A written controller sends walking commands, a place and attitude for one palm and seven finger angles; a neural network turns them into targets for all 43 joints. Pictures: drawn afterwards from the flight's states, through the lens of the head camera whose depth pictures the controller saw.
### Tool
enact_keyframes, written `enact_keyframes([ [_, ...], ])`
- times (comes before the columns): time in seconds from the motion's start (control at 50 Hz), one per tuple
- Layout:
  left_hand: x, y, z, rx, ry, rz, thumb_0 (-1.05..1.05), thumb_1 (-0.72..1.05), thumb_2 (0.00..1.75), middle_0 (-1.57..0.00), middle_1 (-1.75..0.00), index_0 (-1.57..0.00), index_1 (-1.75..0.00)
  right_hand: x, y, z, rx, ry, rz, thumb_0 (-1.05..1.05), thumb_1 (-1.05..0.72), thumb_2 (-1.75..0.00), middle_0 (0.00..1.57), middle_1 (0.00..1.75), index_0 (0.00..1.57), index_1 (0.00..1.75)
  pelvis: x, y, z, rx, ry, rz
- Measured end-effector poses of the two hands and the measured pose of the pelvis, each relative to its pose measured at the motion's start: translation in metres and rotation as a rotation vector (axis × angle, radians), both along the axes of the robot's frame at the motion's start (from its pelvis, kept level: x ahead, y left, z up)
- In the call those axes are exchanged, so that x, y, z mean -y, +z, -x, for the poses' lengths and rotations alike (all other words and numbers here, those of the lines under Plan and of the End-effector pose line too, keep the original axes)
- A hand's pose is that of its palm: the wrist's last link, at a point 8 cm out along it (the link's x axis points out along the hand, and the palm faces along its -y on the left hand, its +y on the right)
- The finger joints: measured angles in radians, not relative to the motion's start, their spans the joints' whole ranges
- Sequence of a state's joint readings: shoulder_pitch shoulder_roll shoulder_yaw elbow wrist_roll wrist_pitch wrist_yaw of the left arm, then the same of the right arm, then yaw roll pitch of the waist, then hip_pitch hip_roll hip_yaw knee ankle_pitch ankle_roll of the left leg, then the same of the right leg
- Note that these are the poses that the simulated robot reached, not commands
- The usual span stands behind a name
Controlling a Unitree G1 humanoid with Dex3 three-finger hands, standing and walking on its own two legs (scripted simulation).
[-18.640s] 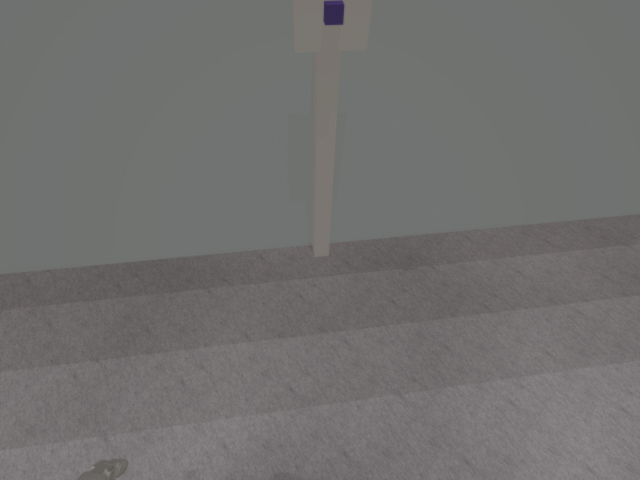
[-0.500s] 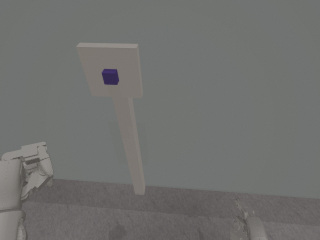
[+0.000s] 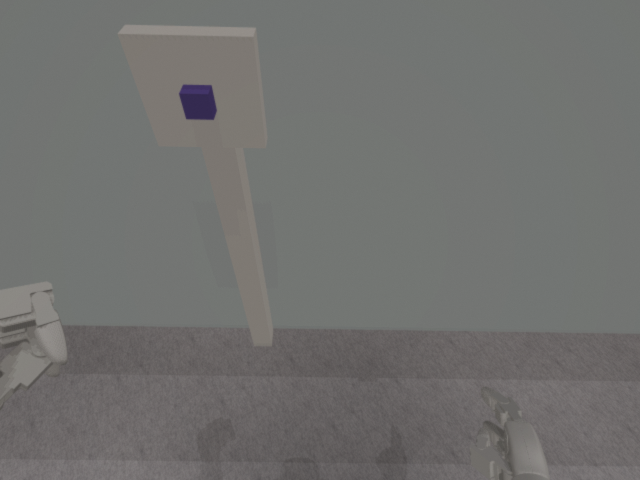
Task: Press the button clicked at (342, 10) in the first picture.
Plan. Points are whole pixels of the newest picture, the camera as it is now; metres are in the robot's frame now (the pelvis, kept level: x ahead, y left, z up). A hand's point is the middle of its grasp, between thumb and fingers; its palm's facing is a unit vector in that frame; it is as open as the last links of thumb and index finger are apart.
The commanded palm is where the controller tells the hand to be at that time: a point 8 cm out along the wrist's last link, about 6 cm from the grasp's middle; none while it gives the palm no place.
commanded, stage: step back with the hand held close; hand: left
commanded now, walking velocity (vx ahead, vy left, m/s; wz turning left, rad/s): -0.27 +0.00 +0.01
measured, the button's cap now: (199, 101) +0.58 +0.23 +0.16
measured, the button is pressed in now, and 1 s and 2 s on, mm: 0 0 0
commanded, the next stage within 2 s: stop stepping back and stand still in 0.70 s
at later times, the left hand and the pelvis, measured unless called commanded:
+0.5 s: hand out of the picture +0.11 +0.25 +0.16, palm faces +0.37 -0.82 -0.45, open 3.1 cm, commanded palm +0.04 +0.29 +0.18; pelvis -0.08 +0.01 -0.01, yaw +2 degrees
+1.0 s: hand out of the picture +0.02 +0.28 +0.18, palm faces +0.37 -0.86 -0.35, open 3.1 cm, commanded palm -0.04 +0.32 +0.18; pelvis -0.18 +0.05 -0.01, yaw -2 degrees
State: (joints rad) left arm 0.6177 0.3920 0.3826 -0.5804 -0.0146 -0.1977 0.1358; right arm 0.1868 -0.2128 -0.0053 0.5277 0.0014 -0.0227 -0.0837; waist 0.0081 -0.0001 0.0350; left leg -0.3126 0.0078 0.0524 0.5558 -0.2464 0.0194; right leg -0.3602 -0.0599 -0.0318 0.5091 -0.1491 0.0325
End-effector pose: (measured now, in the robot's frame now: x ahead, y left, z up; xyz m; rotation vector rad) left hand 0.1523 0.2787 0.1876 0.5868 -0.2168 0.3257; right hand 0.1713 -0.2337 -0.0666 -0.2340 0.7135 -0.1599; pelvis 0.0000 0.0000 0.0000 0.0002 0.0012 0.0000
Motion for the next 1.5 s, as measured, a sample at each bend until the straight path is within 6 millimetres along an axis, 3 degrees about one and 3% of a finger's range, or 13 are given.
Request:
enact_keyframes([
  [0.3,-0.016,-0.001,0.049,0.114,0.014,-0.001,0.02,0.88,0.9,-1.31,-1.5,-1.31,-1.5,-0.012,-0.005,0.068,-0.012,-0.007,0.028,0.01,-0.9,-0.9,0.2,0.3,0.2,0.3,-0.009,-0.006,0.046,0.005,0.042,0.05],
  [0.42,-0.013,-0.003,0.07,0.113,0.012,-0.006,0.02,0.89,0.9,-1.31,-1.5,-1.31,-1.5,-0.015,-0.011,0.077,-0.025,0.053,0.019,0.01,-0.9,-0.9,0.2,0.3,0.2,0.3,-0.004,-0.007,0.065,-0.03,0.032,0.042],
  [0.5,-0.008,-0.007,0.081,0.09,-0.045,0.032,0.02,0.89,0.9,-1.31,-1.5,-1.31,-1.5,-0.015,-0.008,0.083,-0.021,0.044,0.028,0.02,-0.9,-0.9,0.2,0.3,0.2,0.3,-0.01,-0.007,0.081,-0.012,0.035,0.047],
  [0.56,-0.016,-0.007,0.093,0.098,-0.069,0.028,0.02,0.88,0.9,-1.31,-1.5,-1.31,-1.5,-0.018,-0.002,0.089,-0.005,0.025,0.053,0.02,-0.9,-0.9,0.2,0.3,0.2,0.3,-0.019,-0.009,0.089,0.0,0.032,0.052],
  [0.72,-0.046,0.01,0.128,0.166,-0.027,-0.001,0.02,0.88,0.9,-1.31,-1.5,-1.31,-1.5,-0.045,0.017,0.113,0.059,0.06,0.044,0.01,-0.9,-0.9,0.2,0.3,0.2,0.3,-0.03,0.001,0.123,-0.002,0.027,0.098],
  [0.84,-0.034,0.007,0.16,0.174,-0.046,0.048,0.02,0.89,0.9,-1.31,-1.5,-1.31,-1.5,-0.06,0.016,0.136,0.096,0.106,-0.01,0.01,-0.9,-0.9,0.2,0.3,0.2,0.3,-0.028,-0.003,0.153,-0.042,-0.022,0.048],
  [0.92,-0.03,0.006,0.172,0.173,-0.102,0.072,0.02,0.89,0.9,-1.31,-1.5,-1.31,-1.5,-0.058,0.007,0.167,0.045,0.078,0.015,0.01,-0.9,-0.9,0.2,0.3,0.2,0.3,-0.037,-0.004,0.172,-0.005,-0.054,0.05],
  [1.02,-0.049,-0.001,0.175,0.209,-0.089,0.102,0.02,0.88,0.9,-1.32,-1.5,-1.31,-1.5,-0.051,0.003,0.211,0.03,-0.021,0.056,0.01,-0.9,-0.9,0.2,0.3,0.2,0.3,-0.05,-0.01,0.186,0.009,-0.029,0.044],
  [1.1,-0.052,0.001,0.183,0.139,-0.075,0.106,0.02,0.89,0.9,-1.31,-1.5,-1.31,-1.5,-0.053,0.011,0.248,0.013,-0.063,0.028,0.02,-0.9,-0.9,0.2,0.3,0.2,0.3,-0.05,0.004,0.203,0.026,-0.045,0.029],
  [1.18,-0.039,0.01,0.206,0.063,-0.109,0.065,0.02,0.89,0.9,-1.31,-1.5,-1.31,-1.5,-0.052,0.017,0.277,-0.003,-0.068,0.005,0.02,-0.9,-0.9,0.2,0.3,0.2,0.3,-0.046,0.016,0.215,0.02,-0.05,0.034],
  [1.3,-0.034,0.015,0.238,0.085,-0.119,0.001,0.02,0.88,0.9,-1.31,-1.5,-1.31,-1.5,-0.034,-0.001,0.3,-0.067,-0.065,0.033,0.01,-0.9,-0.9,0.2,0.3,0.2,0.3,-0.045,0.005,0.242,0.015,-0.07,-0.007],
  [1.42,-0.051,0.002,0.244,0.147,-0.021,0.1,0.02,0.88,0.9,-1.31,-1.5,-1.31,-1.5,-0.027,-0.002,0.31,-0.034,-0.096,0.076,0.02,-0.9,-0.9,0.2,0.3,0.2,0.3,-0.054,0.001,0.245,0.015,-0.043,-0.008],
  [1.5,-0.054,-0.005,0.248,0.14,-0.03,0.102,0.02,0.89,0.9,-1.31,-1.5,-1.31,-1.5,-0.035,-0.005,0.308,0.006,-0.097,0.068,0.02,-0.9,-0.9,0.2,0.3,0.2,0.3,-0.061,-0.005,0.251,0.037,-0.035,-0.012],
])
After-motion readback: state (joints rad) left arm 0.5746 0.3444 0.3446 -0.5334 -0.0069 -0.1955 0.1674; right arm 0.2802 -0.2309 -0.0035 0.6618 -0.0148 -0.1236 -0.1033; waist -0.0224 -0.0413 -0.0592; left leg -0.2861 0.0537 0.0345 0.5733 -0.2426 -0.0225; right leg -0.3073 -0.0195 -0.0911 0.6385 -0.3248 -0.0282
